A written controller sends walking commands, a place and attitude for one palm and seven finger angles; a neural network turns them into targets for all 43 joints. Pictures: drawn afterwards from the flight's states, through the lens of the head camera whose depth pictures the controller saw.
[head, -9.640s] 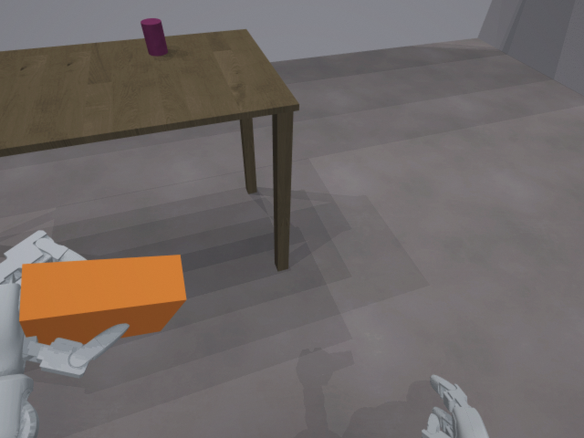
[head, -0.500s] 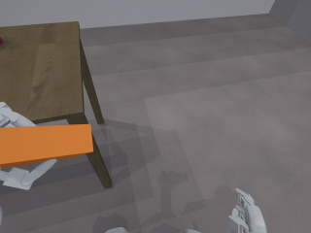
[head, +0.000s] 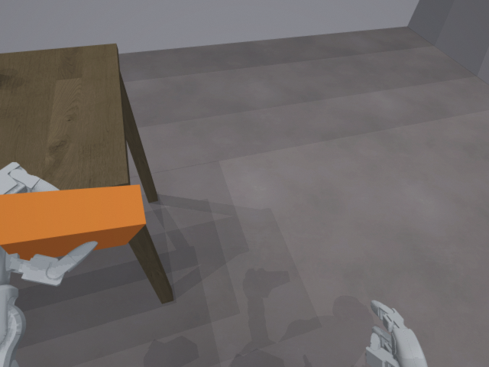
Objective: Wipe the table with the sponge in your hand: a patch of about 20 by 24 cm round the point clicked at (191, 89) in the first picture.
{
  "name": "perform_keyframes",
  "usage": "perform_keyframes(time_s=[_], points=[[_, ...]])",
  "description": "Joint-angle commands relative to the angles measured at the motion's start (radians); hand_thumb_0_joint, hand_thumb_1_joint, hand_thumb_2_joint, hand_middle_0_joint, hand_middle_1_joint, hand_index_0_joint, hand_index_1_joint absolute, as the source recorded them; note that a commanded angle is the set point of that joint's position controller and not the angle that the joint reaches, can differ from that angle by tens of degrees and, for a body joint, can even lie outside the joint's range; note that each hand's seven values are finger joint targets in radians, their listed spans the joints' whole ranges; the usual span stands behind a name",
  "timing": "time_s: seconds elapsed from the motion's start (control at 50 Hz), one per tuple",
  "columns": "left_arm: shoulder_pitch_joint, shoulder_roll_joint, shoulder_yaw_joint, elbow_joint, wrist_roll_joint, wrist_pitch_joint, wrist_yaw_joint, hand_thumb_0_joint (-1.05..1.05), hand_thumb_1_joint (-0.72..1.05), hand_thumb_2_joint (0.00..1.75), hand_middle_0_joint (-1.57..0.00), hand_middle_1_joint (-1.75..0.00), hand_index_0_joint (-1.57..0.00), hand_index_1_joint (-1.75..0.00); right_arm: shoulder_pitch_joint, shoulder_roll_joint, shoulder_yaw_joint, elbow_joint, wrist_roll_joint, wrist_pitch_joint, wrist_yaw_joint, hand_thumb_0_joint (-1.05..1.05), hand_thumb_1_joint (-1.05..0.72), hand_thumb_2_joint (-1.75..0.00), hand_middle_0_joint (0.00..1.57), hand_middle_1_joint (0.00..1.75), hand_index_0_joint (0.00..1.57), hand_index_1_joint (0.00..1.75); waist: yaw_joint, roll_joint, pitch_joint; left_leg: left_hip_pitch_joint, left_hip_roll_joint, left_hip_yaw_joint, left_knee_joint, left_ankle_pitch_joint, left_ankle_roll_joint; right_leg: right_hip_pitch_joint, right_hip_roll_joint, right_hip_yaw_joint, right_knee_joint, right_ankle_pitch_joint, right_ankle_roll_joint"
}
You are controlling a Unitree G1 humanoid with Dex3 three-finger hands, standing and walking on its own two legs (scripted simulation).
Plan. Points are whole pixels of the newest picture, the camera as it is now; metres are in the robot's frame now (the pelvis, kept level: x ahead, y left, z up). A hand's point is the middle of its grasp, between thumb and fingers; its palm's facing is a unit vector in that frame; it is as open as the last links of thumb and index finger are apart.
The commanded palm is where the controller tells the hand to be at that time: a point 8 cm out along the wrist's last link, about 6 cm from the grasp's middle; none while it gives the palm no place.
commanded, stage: come to a stop and stand still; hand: left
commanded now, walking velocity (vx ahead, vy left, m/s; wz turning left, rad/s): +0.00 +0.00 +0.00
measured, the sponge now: (97, 222) +0.26 +0.22 +0.14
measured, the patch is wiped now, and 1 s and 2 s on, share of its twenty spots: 0.00 0.00 0.00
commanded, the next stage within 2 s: look again from close up in 0.78 s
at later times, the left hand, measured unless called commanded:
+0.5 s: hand (1, 241) +0.21 +0.30 +0.16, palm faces +0.43 -0.85 -0.31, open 9.2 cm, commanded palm +0.15 +0.33 +0.18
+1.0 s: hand (10, 233) +0.22 +0.30 +0.16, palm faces +0.41 -0.85 -0.35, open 9.2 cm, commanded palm +0.17 +0.32 +0.18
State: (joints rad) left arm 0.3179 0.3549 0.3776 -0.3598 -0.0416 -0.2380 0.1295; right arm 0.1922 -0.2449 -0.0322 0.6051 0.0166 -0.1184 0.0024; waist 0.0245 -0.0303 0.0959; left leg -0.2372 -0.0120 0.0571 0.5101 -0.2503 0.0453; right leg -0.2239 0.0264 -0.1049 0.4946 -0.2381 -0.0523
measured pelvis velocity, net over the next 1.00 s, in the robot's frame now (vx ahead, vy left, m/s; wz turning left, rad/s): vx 0.01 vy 0.04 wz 0.02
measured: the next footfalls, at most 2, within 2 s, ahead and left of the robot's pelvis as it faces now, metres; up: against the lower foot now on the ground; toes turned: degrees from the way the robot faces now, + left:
none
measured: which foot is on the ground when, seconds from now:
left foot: down 0.00-1.00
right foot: down 0.00-1.00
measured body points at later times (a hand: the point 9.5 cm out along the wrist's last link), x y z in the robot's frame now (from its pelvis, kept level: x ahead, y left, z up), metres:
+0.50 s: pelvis +0.00 +0.04 +0.01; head +0.00 +0.07 +0.46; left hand +0.18 +0.34 +0.18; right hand +0.18 -0.14 -0.06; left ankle +0.03 +0.09 -0.74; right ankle +0.02 -0.08 -0.74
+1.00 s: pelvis +0.01 +0.04 +0.01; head +0.02 +0.06 +0.46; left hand +0.19 +0.34 +0.18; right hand +0.20 -0.18 -0.06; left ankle +0.03 +0.09 -0.74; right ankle +0.02 -0.08 -0.74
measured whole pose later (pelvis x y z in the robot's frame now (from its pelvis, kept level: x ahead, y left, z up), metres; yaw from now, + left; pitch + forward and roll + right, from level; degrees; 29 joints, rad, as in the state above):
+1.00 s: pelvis +0.01 +0.04 +0.01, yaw +1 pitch -1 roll -2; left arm 0.42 0.36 0.33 -0.41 -0.05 -0.19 0.11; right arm 0.22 -0.21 0.03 0.55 -0.01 -0.07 -0.04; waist 0.03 -0.02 0.01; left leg -0.20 -0.06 0.05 0.41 -0.20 0.08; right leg -0.16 0.01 -0.06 0.36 -0.18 0.00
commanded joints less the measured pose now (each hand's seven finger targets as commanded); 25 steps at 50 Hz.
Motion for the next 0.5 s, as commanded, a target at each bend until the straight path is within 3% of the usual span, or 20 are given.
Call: perform_keyframes(time_s=[0.0,0.04,0.06,0.12,0.22,0.3,0.34,0.36,0.42,0.44,0.48], points=[[0.023,0.236,0.12,-0.411,-0.005,-0.111,0.015,0.0,0.1,1.3,-1.2,-1.6,-1.2,-1.6,-0.106,-0.088,-0.01,-0.195,-0.01,-0.064,-0.01,0.0,-0.9,-0.9,0.2,0.3,0.2,0.3,0.021,0.21,-0.211,0.01,0.128,-0.199,-0.15,0.165,0.03,0.081,-0.122,0.158,-0.056,0.06,0.054],[0.021,0.305,0.195,-0.41,-0.001,-0.113,0.019,0.0,0.1,1.3,-1.2,-1.6,-1.2,-1.6,-0.104,-0.084,-0.004,-0.206,-0.014,-0.061,-0.022,0.0,-0.9,-0.9,0.2,0.3,0.2,0.3,0.023,0.212,-0.169,-0.098,0.136,-0.217,-0.185,0.042,0.028,0.112,-0.102,0.148,-0.06,-0.004,0.039],[0.009,0.269,0.174,-0.385,-0.007,-0.113,0.013,0.0,0.1,1.3,-1.2,-1.6,-1.2,-1.6,-0.091,-0.083,-0.005,-0.205,-0.013,-0.06,-0.026,0.0,-0.9,-0.9,0.2,0.3,0.2,0.3,0.017,0.183,-0.17,-0.128,0.124,-0.215,-0.189,0.015,0.022,0.138,-0.098,0.139,-0.067,-0.012,0.028],[-0.012,0.225,0.136,-0.336,-0.017,-0.111,0.002,0.0,0.1,1.3,-1.2,-1.6,-1.2,-1.6,-0.063,-0.092,-0.008,-0.205,-0.012,-0.069,-0.031,0.0,-0.9,-0.9,0.2,0.3,0.2,0.3,0.009,0.181,-0.179,-0.104,0.111,-0.199,-0.191,-0.06,0.015,0.124,-0.092,0.155,-0.098,-0.035,0.022],[-0.059,0.141,0.027,-0.282,-0.002,-0.088,-0.01,0.0,0.1,1.3,-1.2,-1.6,-1.2,-1.6,-0.047,-0.096,0.003,-0.19,-0.017,-0.088,-0.03,0.0,-0.9,-0.9,0.2,0.3,0.2,0.3,0.003,0.123,-0.153,-0.089,0.141,-0.226,-0.263,-0.151,0.008,0.102,-0.068,0.133,-0.101,-0.045,0.03],[-0.094,0.131,0.001,-0.262,0.014,-0.062,-0.008,0.0,0.1,1.3,-1.2,-1.6,-1.2,-1.6,-0.053,-0.09,0.016,-0.185,-0.024,-0.084,-0.03,0.0,-0.9,-0.9,0.2,0.3,0.2,0.3,0.004,0.099,-0.153,-0.078,0.139,-0.23,-0.288,-0.162,-0.009,0.109,-0.056,0.133,-0.123,-0.028,0.034],[-0.112,0.17,0.035,-0.279,0.019,-0.054,-0.004,0.0,0.1,1.3,-1.2,-1.6,-1.2,-1.6,-0.066,-0.089,0.02,-0.185,-0.031,-0.079,-0.033,0.0,-0.9,-0.9,0.2,0.3,0.2,0.3,0.007,0.138,-0.155,-0.065,0.126,-0.212,-0.289,-0.159,-0.021,0.108,-0.052,0.138,-0.144,-0.02,0.032],[-0.115,0.156,0.025,-0.277,0.019,-0.053,-0.003,0.0,0.1,1.3,-1.2,-1.6,-1.2,-1.6,-0.065,-0.081,0.027,-0.185,-0.032,-0.075,-0.034,0.0,-0.9,-0.9,0.2,0.3,0.2,0.3,0.006,0.134,-0.155,-0.078,0.123,-0.221,-0.29,-0.163,-0.025,0.123,-0.055,0.137,-0.147,-0.018,0.031],[-0.105,0.164,0.042,-0.269,0.014,-0.046,-0.004,0.0,0.1,1.3,-1.2,-1.6,-1.2,-1.6,-0.064,-0.077,0.03,-0.186,-0.033,-0.066,-0.035,0.0,-0.9,-0.9,0.2,0.3,0.2,0.3,0.008,0.099,-0.169,-0.057,0.112,-0.212,-0.279,-0.104,-0.035,0.137,-0.049,0.136,-0.164,0.013,0.031],[-0.106,0.182,0.059,-0.289,0.011,-0.044,-0.005,0.0,0.1,1.3,-1.2,-1.6,-1.2,-1.6,-0.072,-0.078,0.032,-0.189,-0.037,-0.066,-0.038,0.0,-0.9,-0.9,0.2,0.3,0.2,0.3,0.009,0.114,-0.182,-0.031,0.106,-0.203,-0.276,-0.062,-0.052,0.134,-0.045,0.13,-0.166,0.03,0.031],[-0.091,0.156,0.04,-0.275,0.006,-0.041,-0.008,0.0,0.1,1.3,-1.2,-1.6,-1.2,-1.6,-0.065,-0.074,0.033,-0.186,-0.035,-0.059,-0.039,0.0,-0.9,-0.9,0.2,0.3,0.2,0.3,0.006,0.111,-0.192,-0.013,0.102,-0.198,-0.261,0.007,-0.061,0.142,-0.047,0.124,-0.165,0.066,0.03]])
